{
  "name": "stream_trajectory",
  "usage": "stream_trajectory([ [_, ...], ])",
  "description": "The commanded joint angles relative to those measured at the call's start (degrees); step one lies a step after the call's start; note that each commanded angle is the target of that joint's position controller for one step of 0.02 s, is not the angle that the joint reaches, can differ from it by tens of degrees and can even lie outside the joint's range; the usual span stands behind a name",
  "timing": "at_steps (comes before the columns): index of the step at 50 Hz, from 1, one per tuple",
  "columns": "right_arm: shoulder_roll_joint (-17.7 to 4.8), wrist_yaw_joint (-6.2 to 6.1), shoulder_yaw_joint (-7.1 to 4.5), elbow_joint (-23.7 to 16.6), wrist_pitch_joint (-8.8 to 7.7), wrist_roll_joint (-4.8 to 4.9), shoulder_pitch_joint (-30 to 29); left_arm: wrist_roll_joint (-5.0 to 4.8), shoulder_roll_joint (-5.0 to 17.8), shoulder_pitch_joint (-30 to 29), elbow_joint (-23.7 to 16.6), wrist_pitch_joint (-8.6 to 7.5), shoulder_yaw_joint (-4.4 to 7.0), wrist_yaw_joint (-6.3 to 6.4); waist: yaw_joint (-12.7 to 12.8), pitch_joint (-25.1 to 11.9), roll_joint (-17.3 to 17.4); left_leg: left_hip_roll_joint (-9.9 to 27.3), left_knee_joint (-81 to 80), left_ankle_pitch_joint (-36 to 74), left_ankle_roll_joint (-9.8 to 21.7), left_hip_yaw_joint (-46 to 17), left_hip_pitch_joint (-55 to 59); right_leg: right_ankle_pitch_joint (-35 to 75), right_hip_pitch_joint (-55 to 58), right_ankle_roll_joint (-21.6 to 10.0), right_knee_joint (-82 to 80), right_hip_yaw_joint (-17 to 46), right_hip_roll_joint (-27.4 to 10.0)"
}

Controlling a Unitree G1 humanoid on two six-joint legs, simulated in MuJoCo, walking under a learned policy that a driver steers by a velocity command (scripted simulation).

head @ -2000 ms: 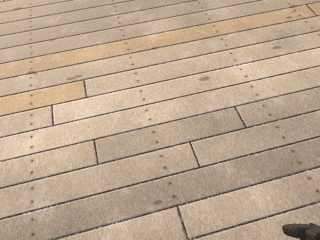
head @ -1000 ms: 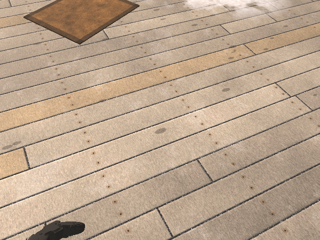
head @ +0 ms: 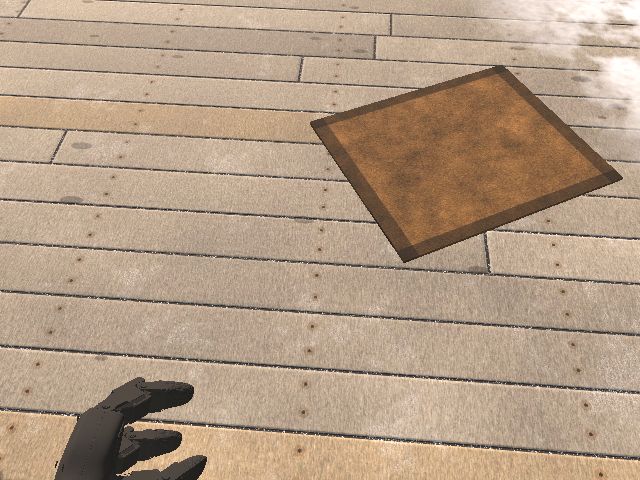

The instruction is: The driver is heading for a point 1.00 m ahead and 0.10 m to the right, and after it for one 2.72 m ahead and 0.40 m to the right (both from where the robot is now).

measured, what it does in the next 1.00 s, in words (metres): walks ahead: right foot, then left foot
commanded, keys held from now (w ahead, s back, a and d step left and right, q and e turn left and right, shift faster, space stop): w+shift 0.56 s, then shift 0.08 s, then e+shift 0.36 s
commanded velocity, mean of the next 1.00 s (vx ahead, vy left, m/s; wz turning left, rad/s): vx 0.76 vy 0.00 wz -0.06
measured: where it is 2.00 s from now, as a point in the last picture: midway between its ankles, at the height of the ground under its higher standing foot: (316, 204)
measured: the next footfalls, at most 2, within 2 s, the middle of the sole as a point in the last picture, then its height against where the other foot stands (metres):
right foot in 0.04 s outside the picture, level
left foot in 0.48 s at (264, 386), level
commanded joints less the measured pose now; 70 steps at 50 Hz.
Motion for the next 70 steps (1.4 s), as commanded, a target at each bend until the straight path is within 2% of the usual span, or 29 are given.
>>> stream_trajectory([
  [1,-12.2,-0.69,-2.55,-1.6,-0.41,-1.46,-0.7,-0.67,10.3,14.9,1.6,-0.92,4.59,1.51,11.3,-8.8,3.8,11.0,19.8,61.4,1.2,-2.1,-7.6,-8.4,28.9,-2.7,-1.3,-5.1,6.4],
  [2,-10.3,-0.74,-2.04,-2.4,-0.58,-2.18,-4.0,-0.33,13.2,27.5,4.5,-0.82,5.92,2.62,18.3,-14.0,3.6,9.2,36.3,53.9,0.2,-0.5,-17.5,-14.5,43.6,-3.7,2.7,-1.1,1.7],
  [3,-0.1,-0.66,0.33,-4.6,-0.86,-0.2,3.4,2.25,19.0,33.0,5.5,-1.15,7.41,2.9,14.1,-23.8,-14.3,2.1,61.2,12.9,-1.8,4.1,-34.8,-33.7,60.4,-9.4,-0.9,27.0,-16.1],
  [4,-0.7,-0.49,1.51,-4.8,-1.02,0.53,5.0,1.38,18.1,30.4,6.4,-0.63,7.77,1.57,12.3,-25.6,-19.7,-0.3,68.5,-2.1,-1.9,4.8,-46.1,-45.2,61.4,-12.8,-15.3,51.9,-19.9],
  [5,-3.7,-0.85,1.15,-5.2,-0.61,-0.55,-3.3,0.85,12.7,23.4,5.6,-0.51,7.06,1.2,11.8,-12.5,-10.0,4.9,68.3,4.2,-1.3,6.0,-51.7,-47.2,52.0,-12.1,-16.7,43.3,-17.3],
  [7,-3.9,0.52,1.43,-7.4,-0.33,-1.78,-12.3,0.74,7.6,21.6,7.7,-0.82,5.9,0.68,11.2,-4.2,0.4,8.1,62.2,8.7,-1.4,6.7,-49.4,-31.3,38.2,-10.4,-16.4,26.1,-11.9],
  [9,-0.9,1.72,2.44,-9.0,0.74,-2.6,-13.3,0.17,4.6,24.7,11.5,-1.43,4.82,0.72,8.5,-1.6,-2.7,9.4,58.6,7.0,-1.8,6.1,-48.3,-26.6,32.2,-9.6,-18.7,19.4,-8.9],
  [18,1.2,3.84,5.63,-15.9,0.54,-1.95,-31.3,-2.93,8.4,29.6,16.6,-3.81,5.14,0.0,8.3,7.4,-2.4,10.4,22.1,30.6,-1.9,19.1,-36.6,8.7,24.7,-8.1,-34.2,-1.7,-4.3],
  [21,-1.5,2.42,4.81,-14.8,0.43,-2.56,-28.9,-2.28,12.2,31.6,18.1,-3.14,5.52,0.67,6.3,2.6,-4.8,5.8,18.4,24.4,0.3,21.8,-33.0,42.6,39.1,-7.1,-23.1,-4.5,-6.4],
  [23,-4.9,0.89,2.98,-9.9,0.68,-2.81,-13.5,-1.13,14.3,31.2,19.0,-1.27,5.91,1.92,-1.0,-7.1,-7.4,2.2,17.9,16.4,1.9,21.4,-16.1,51.9,40.2,-5.6,-1.4,-6.0,-7.0],
  [24,-7.6,-0.06,1.61,-6.4,0.87,-3.18,-2.0,-0.95,13.6,29.8,18.4,-0.72,5.65,2.32,-6.4,-12.3,-6.4,5.7,17.6,14.3,3.5,17.5,-2.2,43.1,32.0,-5.0,15.7,-6.3,-5.5],
  [25,-12.9,-1.1,-0.16,-5.3,1.02,-4.39,3.4,-1.47,6.6,32.3,16.2,-0.81,4.23,1.56,-4.0,-19.4,4.7,20.6,16.9,-3.3,6.5,-1.5,12.4,6.1,15.9,-4.7,39.6,-6.2,1.0],
  [26,-14.4,-0.74,-0.82,-5.9,1.3,-3.71,2.0,-3.41,4.3,35.7,14.2,-1.42,3.7,0.9,0.1,-27.4,15.3,31.9,5.8,-9.5,12.6,-32.7,19.9,-30.1,0.8,-4.0,56.4,1.2,9.3],
  [27,-10.7,-0.38,-0.71,-5.4,1.25,-2.38,-2.1,-2.82,8.5,26.8,12.5,-1.61,4.61,1.51,-0.2,-18.7,6.9,27.5,2.8,-7.0,10.6,-28.0,15.4,-24.6,-6.5,-5.5,56.6,3.7,5.0],
  [28,-7.7,-0.11,-0.06,-3.6,0.4,-1.73,-2.1,-2.21,7.6,20.5,11.2,-2.04,4.3,1.43,0.4,-8.0,2.2,24.9,3.1,9.5,8.2,-16.9,3.9,-20.9,-6.0,-5.6,51.5,3.3,2.7],
  [32,1.2,-0.13,2.68,-0.9,-1.42,-0.81,-7.4,-0.39,3.3,21.6,12.2,1.02,3.36,0.35,9.5,0.8,-0.7,18.9,-1.4,47.3,5.2,1.2,-18.9,-23.2,5.5,-1.9,39.4,1.4,0.0],
  [34,-2.5,0.06,1.84,0.1,-2.58,-0.57,-7.7,-0.42,2.4,20.6,11.1,1.57,3.03,-0.07,10.9,3.0,3.5,19.5,-2.6,59.7,5.2,7.9,-20.3,-20.3,4.5,-0.9,30.6,0.7,1.0],
  [38,-2.5,-0.24,2.25,-0.4,-3.28,0.0,-10.3,-1.77,1.1,13.8,9.6,0.5,2.32,-1.38,9.4,0.7,4.6,12.8,-2.5,54.7,0.1,20.6,-24.0,6.1,17.3,-1.9,7.1,-6.6,4.9],
  [42,-6.7,-2.22,0.84,-1.0,-2.11,0.72,-10.3,0.41,6.1,21.7,11.5,0.35,4.36,-1.47,12.3,-5.1,3.6,15.2,17.3,59.7,-3.8,21.7,-16.4,3.7,26.3,-5.5,2.8,-8.7,9.9],
  [44,-8.0,-3.01,0.12,-2.2,-0.77,0.47,-11.3,-0.1,10.6,31.7,13.7,0.53,6.85,-0.69,17.9,-9.3,-3.1,7.8,50.4,36.8,-7.7,24.6,-21.4,19.1,36.6,-9.6,-4.3,-1.5,6.9],
  [45,-1.2,-2.58,1.52,-3.3,0.01,-0.85,-0.2,-0.49,16.1,28.8,12.1,0.64,7.58,-0.53,9.0,-11.9,-14.1,1.5,71.1,-15.8,-9.7,22.3,-36.7,68.1,46.5,-16.9,3.9,17.0,-8.8],
  [46,-2.3,-2.79,1.95,-4.6,1.2,-0.42,4.0,-2.23,18.5,26.8,9.8,1.35,8.85,-0.38,9.5,-26.3,-14.7,0.2,80.2,-12.4,-10.5,11.6,-43.7,63.2,55.9,-26.6,-2.4,35.3,-16.6],
  [47,-3.8,-2.92,2.2,-4.2,2.0,-1.49,2.1,-2.93,14.5,20.2,6.6,2.61,8.48,0.62,8.2,-22.6,-4.0,5.1,77.0,-5.7,-9.9,8.8,-43.8,41.5,47.8,-25.2,-6.4,34.7,-14.8],
  [49,-4.2,-2.89,1.92,-7.0,3.44,-3.03,-9.6,-2.77,9.1,18.6,7.8,4.42,6.93,1.3,7.6,-8.3,4.4,7.8,65.5,-3.4,-9.8,9.6,-43.9,16.2,31.5,-19.2,-11.8,27.8,-6.8],
  [54,-1.7,-3.13,2.82,-9.7,6.67,-2.61,-12.4,-1.66,11.3,18.7,7.5,4.73,7.94,1.27,6.6,-8.2,1.3,7.7,49.5,0.3,-10.9,9.6,-37.0,16.7,21.6,-13.4,-11.6,22.9,0.1],
  [59,-2.9,-2.9,2.23,-11.9,7.8,-1.87,-18.4,-2.13,12.8,17.3,5.8,6.72,9.2,1.6,8.5,-6.8,-4.2,6.8,40.6,6.0,-11.0,7.3,-40.2,-15.3,23.1,-6.6,-16.0,29.0,2.7],
  [65,-2.1,-1.45,2.59,-11.5,4.97,-1.96,-19.0,-0.88,12.3,18.1,5.9,6.45,9.0,0.24,10.4,-6.0,-9.8,6.3,27.7,2.8,-10.4,11.0,-32.8,-42.3,20.8,-10.2,-19.6,32.7,1.8],
  [69,-2.7,-1.99,2.06,-7.4,3.28,-0.68,-8.0,-0.71,9.1,12.3,4.5,6.34,7.6,0.1,3.3,-1.4,-5.3,5.3,7.6,5.9,-5.6,14.5,-9.0,-40.1,4.3,-5.7,-15.4,28.1,6.6],
  [70,-5.4,-2.81,1.35,-6.3,2.77,-0.94,-4.8,-1.13,7.3,11.8,4.1,5.86,7.15,0.6,1.7,-0.2,3.1,10.1,1.6,0.8,-4.4,9.1,-3.4,-40.3,-2.4,-2.7,-2.1,22.1,11.0],
])
Over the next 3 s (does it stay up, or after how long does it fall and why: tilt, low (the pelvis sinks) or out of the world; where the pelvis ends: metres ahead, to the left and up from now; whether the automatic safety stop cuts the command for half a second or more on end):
stays up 2.10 -0.47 0.01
